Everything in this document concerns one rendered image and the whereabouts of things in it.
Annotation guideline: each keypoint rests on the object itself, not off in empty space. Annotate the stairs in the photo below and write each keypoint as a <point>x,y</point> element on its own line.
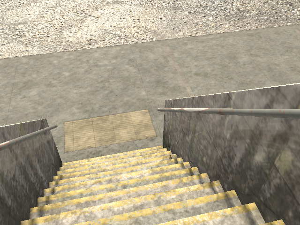
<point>149,186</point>

